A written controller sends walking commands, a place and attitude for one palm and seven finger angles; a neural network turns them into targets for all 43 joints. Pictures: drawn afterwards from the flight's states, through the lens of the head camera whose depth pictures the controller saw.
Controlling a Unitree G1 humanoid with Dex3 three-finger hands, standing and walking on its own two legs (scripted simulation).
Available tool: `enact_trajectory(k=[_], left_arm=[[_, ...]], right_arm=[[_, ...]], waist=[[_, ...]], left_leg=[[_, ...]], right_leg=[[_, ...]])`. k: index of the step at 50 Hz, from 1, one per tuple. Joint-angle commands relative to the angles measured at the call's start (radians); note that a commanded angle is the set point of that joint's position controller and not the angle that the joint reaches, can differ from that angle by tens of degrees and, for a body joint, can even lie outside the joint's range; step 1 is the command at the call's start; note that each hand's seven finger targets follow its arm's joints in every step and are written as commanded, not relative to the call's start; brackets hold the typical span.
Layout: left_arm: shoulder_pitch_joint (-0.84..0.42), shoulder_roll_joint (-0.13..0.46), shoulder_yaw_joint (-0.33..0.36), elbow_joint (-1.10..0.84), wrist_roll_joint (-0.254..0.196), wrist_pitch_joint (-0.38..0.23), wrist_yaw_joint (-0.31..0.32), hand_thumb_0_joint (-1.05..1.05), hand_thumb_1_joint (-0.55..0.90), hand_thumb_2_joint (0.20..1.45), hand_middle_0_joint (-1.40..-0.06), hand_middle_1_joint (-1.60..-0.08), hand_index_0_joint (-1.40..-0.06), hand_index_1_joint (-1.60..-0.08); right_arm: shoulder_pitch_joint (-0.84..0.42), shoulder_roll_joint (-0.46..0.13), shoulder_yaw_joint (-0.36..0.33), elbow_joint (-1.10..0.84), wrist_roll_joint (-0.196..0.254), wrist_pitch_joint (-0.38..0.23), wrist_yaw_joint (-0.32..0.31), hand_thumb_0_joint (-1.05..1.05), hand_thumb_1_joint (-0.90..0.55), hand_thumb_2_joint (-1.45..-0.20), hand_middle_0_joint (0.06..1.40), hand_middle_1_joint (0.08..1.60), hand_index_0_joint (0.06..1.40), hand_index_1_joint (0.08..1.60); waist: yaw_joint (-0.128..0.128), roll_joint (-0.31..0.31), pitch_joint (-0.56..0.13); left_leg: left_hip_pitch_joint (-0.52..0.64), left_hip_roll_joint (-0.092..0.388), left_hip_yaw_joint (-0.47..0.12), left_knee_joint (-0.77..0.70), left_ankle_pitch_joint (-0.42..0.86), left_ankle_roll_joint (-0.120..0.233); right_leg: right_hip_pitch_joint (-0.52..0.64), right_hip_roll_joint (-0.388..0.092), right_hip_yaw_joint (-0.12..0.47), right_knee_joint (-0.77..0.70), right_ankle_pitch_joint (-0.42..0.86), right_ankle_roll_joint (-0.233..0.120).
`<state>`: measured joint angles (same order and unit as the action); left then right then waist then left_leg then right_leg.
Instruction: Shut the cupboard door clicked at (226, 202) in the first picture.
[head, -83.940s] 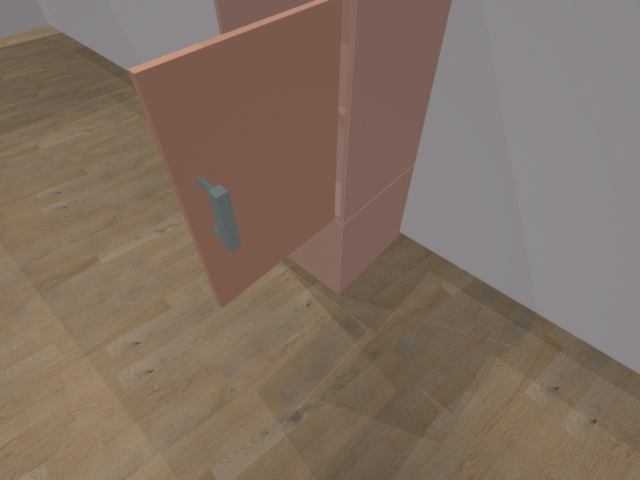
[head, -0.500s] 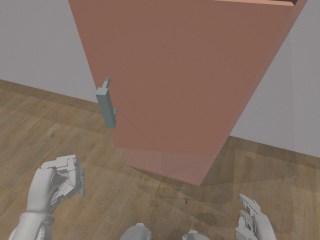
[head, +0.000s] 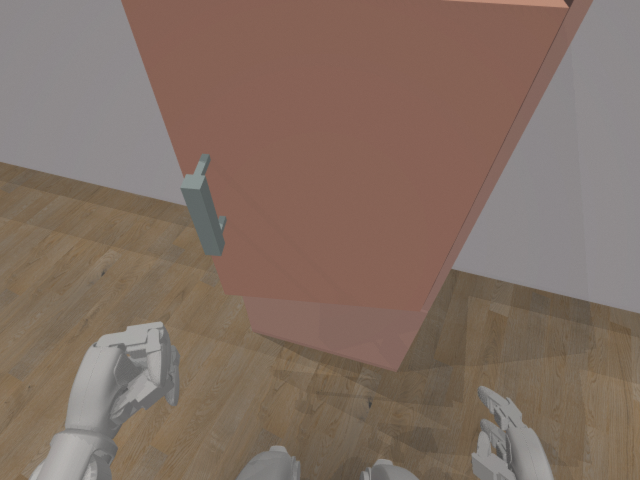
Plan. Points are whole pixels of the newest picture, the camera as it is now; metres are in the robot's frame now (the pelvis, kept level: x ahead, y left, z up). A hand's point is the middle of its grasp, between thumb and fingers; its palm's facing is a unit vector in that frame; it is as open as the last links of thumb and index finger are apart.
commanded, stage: bring the fist close to the handle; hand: left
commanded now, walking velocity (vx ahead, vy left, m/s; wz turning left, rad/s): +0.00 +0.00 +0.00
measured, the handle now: (209, 206) +0.46 +0.20 +0.05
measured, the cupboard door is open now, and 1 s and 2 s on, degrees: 11 11 5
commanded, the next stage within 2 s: push the door shut along its arc in 1.32 s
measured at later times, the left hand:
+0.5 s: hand (187, 307) +0.30 +0.18 +0.05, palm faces -0.01 -1.00 -0.02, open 3.1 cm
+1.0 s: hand (221, 263) +0.37 +0.16 +0.05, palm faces +0.00 -1.00 +0.00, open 3.1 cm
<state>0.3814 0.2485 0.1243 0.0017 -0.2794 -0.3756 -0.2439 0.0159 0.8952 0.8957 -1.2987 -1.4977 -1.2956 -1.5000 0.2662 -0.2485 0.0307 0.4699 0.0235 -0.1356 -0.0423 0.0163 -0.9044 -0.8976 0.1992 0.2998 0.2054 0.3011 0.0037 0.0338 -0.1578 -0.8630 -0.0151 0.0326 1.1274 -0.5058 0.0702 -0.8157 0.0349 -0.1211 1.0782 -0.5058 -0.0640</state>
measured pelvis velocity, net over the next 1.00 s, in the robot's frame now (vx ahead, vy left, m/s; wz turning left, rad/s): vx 0.00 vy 0.00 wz -0.02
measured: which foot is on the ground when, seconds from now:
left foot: down 0.00-1.00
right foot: down 0.00-1.00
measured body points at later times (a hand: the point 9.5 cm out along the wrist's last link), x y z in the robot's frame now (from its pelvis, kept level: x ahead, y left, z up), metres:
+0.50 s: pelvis +0.00 -0.01 +0.00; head +0.06 +0.00 +0.45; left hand +0.30 +0.24 +0.06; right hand +0.15 -0.26 -0.09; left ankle +0.03 +0.07 -0.66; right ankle +0.02 -0.09 -0.66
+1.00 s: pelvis +0.00 +0.00 +0.00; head +0.08 +0.01 +0.45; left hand +0.36 +0.21 +0.05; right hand +0.13 -0.25 -0.10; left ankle +0.03 +0.07 -0.66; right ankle +0.02 -0.09 -0.66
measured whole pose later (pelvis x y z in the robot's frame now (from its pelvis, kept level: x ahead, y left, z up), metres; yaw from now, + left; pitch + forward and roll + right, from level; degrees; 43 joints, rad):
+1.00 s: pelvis +0.00 +0.00 +0.00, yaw -1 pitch +16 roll -2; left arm -0.25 0.22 0.15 0.54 -0.20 -0.41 -0.14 0.02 0.90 0.90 -1.30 -1.50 -1.30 -1.50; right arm 0.27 -0.25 0.02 0.58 0.02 -0.06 -0.01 0.01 -0.91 -0.90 0.20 0.30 0.21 0.30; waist -0.04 0.02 -0.14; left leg -0.88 -0.01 0.06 1.08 -0.49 0.07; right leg -0.85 0.04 -0.09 1.05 -0.49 -0.06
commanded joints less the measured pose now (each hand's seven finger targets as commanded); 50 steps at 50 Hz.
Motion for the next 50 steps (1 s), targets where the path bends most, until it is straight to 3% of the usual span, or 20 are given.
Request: enact_trajectory(k=[1,3,7,10,13,17,20,24,26,29,30,31,34,38,41,42,43,46,48,50], left_arm=[[-0.219,0.142,0.109,-0.173,-0.017,-0.122,0.031,0.000,0.900,0.900,-1.300,-1.500,-1.300,-1.500],[-0.286,0.120,0.068,-0.122,-0.010,-0.110,0.016,0.000,0.900,0.900,-1.300,-1.500,-1.300,-1.500],[-0.336,0.131,0.054,-0.059,-0.011,-0.045,-0.030,0.000,0.900,0.900,-1.300,-1.500,-1.300,-1.500],[-0.407,0.189,0.115,-0.059,-0.024,-0.013,-0.031,0.000,0.900,0.900,-1.300,-1.500,-1.300,-1.500],[-0.462,0.215,0.161,-0.054,-0.031,-0.027,0.001,0.000,0.900,0.900,-1.300,-1.500,-1.300,-1.500],[-0.422,0.176,0.161,0.048,-0.029,-0.049,0.023,0.000,0.900,0.900,-1.300,-1.500,-1.300,-1.500],[-0.431,0.152,0.121,0.112,-0.014,-0.043,0.002,0.000,0.900,0.900,-1.300,-1.500,-1.300,-1.500],[-0.563,0.143,0.081,0.136,-0.006,-0.035,-0.017,0.000,0.900,0.900,-1.300,-1.500,-1.300,-1.500],[-0.657,0.135,0.072,0.124,-0.005,-0.050,-0.007,0.000,0.900,0.900,-1.300,-1.500,-1.300,-1.500],[-0.710,0.163,0.103,0.078,0.004,-0.089,0.032,0.000,0.900,0.900,-1.300,-1.500,-1.300,-1.500],[-0.723,0.135,0.079,0.074,0.007,-0.098,0.044,0.000,0.900,0.900,-1.300,-1.500,-1.300,-1.500],[-0.725,0.149,0.093,0.099,0.014,-0.104,0.058,0.000,0.900,0.900,-1.300,-1.500,-1.300,-1.500],[-0.710,0.138,0.079,0.165,0.046,-0.099,0.080,0.000,0.900,0.900,-1.300,-1.500,-1.300,-1.500],[-0.720,0.129,0.074,0.278,0.060,-0.048,0.084,0.000,0.900,0.900,-1.300,-1.500,-1.300,-1.500],[-0.817,0.099,0.048,0.292,0.058,-0.039,0.090,0.000,0.900,0.900,-1.300,-1.500,-1.300,-1.500],[-0.833,0.088,0.042,0.288,0.053,-0.043,0.091,0.000,0.900,0.900,-1.300,-1.500,-1.300,-1.500],[-0.851,0.129,0.080,0.280,0.052,-0.056,0.099,0.000,0.900,0.900,-1.300,-1.500,-1.300,-1.500],[-0.949,0.118,0.066,0.298,0.064,-0.102,0.109,0.000,0.900,0.900,-1.300,-1.500,-1.300,-1.500],[-0.937,0.135,0.078,0.302,0.075,-0.127,0.115,0.000,0.900,0.900,-1.300,-1.500,-1.300,-1.500],[-0.863,0.118,0.076,0.326,0.077,-0.132,0.114,0.000,0.900,0.900,-1.300,-1.500,-1.300,-1.500]], right_arm=[[-0.045,-0.133,-0.055,-0.117,0.001,-0.055,-0.011,0.000,-0.900,-0.900,0.200,0.300,0.200,0.300],[-0.048,-0.141,-0.053,-0.106,0.003,-0.056,-0.009,0.000,-0.900,-0.900,0.200,0.300,0.200,0.300],[-0.039,-0.149,-0.055,-0.110,0.017,-0.052,-0.012,0.000,-0.900,-0.900,0.200,0.300,0.200,0.300],[-0.039,-0.147,-0.054,-0.108,0.019,-0.046,-0.020,0.000,-0.900,-0.900,0.200,0.300,0.200,0.300],[-0.043,-0.140,-0.050,-0.098,0.014,-0.042,-0.019,0.000,-0.900,-0.900,0.200,0.300,0.200,0.300],[-0.033,-0.134,-0.054,-0.080,0.012,-0.033,-0.005,0.000,-0.900,-0.900,0.200,0.300,0.200,0.300],[-0.020,-0.143,-0.058,-0.075,0.014,-0.021,0.004,0.000,-0.900,-0.900,0.200,0.300,0.200,0.300],[-0.013,-0.156,-0.064,-0.070,0.018,-0.012,-0.001,0.000,-0.900,-0.900,0.200,0.300,0.200,0.300],[-0.012,-0.155,-0.066,-0.059,0.017,-0.013,-0.006,0.000,-0.900,-0.900,0.200,0.300,0.200,0.300],[-0.012,-0.154,-0.069,-0.046,0.012,-0.019,-0.007,0.000,-0.900,-0.900,0.200,0.300,0.200,0.300],[-0.014,-0.149,-0.067,-0.043,0.009,-0.021,-0.005,0.000,-0.900,-0.900,0.200,0.300,0.200,0.300],[-0.007,-0.151,-0.068,-0.032,0.007,-0.019,-0.002,0.000,-0.900,-0.900,0.200,0.300,0.200,0.300],[-0.001,-0.153,-0.068,-0.023,0.004,-0.007,0.008,0.000,-0.900,-0.900,0.200,0.300,0.200,0.300],[0.017,-0.160,-0.072,-0.027,0.009,0.022,0.016,0.000,-0.900,-0.900,0.200,0.300,0.200,0.300],[0.015,-0.155,-0.071,-0.028,0.012,0.034,0.016,0.000,-0.900,-0.900,0.200,0.300,0.200,0.300],[0.015,-0.153,-0.070,-0.029,0.011,0.034,0.017,0.000,-0.900,-0.900,0.200,0.300,0.200,0.300],[0.022,-0.159,-0.071,-0.028,0.009,0.034,0.014,0.000,-0.900,-0.900,0.200,0.300,0.200,0.300],[0.017,-0.149,-0.068,-0.008,0.005,0.035,0.015,0.000,-0.900,-0.900,0.200,0.300,0.200,0.300],[0.026,-0.155,-0.071,-0.006,0.001,0.034,0.019,0.000,-0.900,-0.900,0.200,0.300,0.200,0.300],[0.028,-0.152,-0.074,-0.006,-0.002,0.040,0.029,0.000,-0.900,-0.900,0.200,0.300,0.200,0.300]], waist=[[-0.024,0.005,-0.136],[-0.042,0.021,-0.116],[-0.030,0.010,-0.180],[-0.016,-0.001,-0.248],[-0.003,0.015,-0.255],[0.001,-0.007,-0.230],[-0.010,-0.026,-0.218],[-0.036,-0.021,-0.198],[-0.047,-0.016,-0.216],[-0.024,0.038,-0.311],[-0.029,0.047,-0.323],[-0.030,0.018,-0.324],[-0.025,0.034,-0.322],[-0.032,-0.027,-0.268],[-0.045,-0.033,-0.256],[-0.044,-0.023,-0.266],[-0.037,-0.030,-0.285],[-0.053,-0.011,-0.297],[-0.039,0.028,-0.323],[-0.024,0.022,-0.353]], left_leg=[[0.083,0.016,-0.106,-0.153,0.138,-0.048],[0.066,0.015,-0.108,-0.145,0.098,-0.042],[0.071,0.011,-0.094,-0.153,0.117,-0.037],[0.073,0.010,-0.082,-0.142,0.179,-0.033],[0.078,0.013,-0.082,-0.148,0.210,-0.037],[0.084,0.013,-0.073,-0.159,0.238,-0.042],[0.077,0.015,-0.070,-0.160,0.252,-0.041],[0.099,0.018,-0.077,-0.164,0.228,-0.035],[0.123,0.020,-0.082,-0.167,0.219,-0.035],[0.203,0.023,-0.096,-0.175,0.282,-0.044],[0.226,0.023,-0.099,-0.177,0.300,-0.046],[0.223,0.025,-0.101,-0.175,0.301,-0.046],[0.230,0.028,-0.102,-0.182,0.335,-0.052],[0.191,0.027,-0.096,-0.200,0.299,-0.048],[0.201,0.028,-0.094,-0.208,0.276,-0.048],[0.211,0.026,-0.093,-0.206,0.280,-0.048],[0.209,0.026,-0.095,-0.200,0.301,-0.047],[0.210,0.028,-0.092,-0.186,0.293,-0.049],[0.239,0.027,-0.099,-0.185,0.328,-0.054],[0.264,0.028,-0.095,-0.189,0.370,-0.057]], right_leg=[[0.064,-0.003,0.117,-0.151,0.097,0.025],[0.035,-0.005,0.128,-0.161,0.056,0.025],[0.109,-0.017,0.157,-0.194,0.061,0.031],[0.183,-0.024,0.184,-0.200,0.131,0.038],[0.203,-0.021,0.180,-0.186,0.172,0.035],[0.205,-0.023,0.172,-0.181,0.240,0.040],[0.202,-0.028,0.174,-0.177,0.284,0.048],[0.152,-0.023,0.163,-0.184,0.248,0.044],[0.132,-0.020,0.150,-0.179,0.231,0.040],[0.135,-0.013,0.127,-0.143,0.275,0.028],[0.126,-0.013,0.120,-0.138,0.289,0.029],[0.121,-0.011,0.118,-0.137,0.289,0.031],[0.112,-0.011,0.109,-0.126,0.311,0.030],[0.123,-0.007,0.108,-0.153,0.295,0.032],[0.118,-0.010,0.109,-0.168,0.284,0.034],[0.119,-0.010,0.110,-0.169,0.288,0.033],[0.133,-0.009,0.111,-0.162,0.303,0.030],[0.111,-0.012,0.118,-0.151,0.302,0.033],[0.104,-0.007,0.113,-0.137,0.314,0.027],[0.120,-0.008,0.110,-0.136,0.343,0.028]])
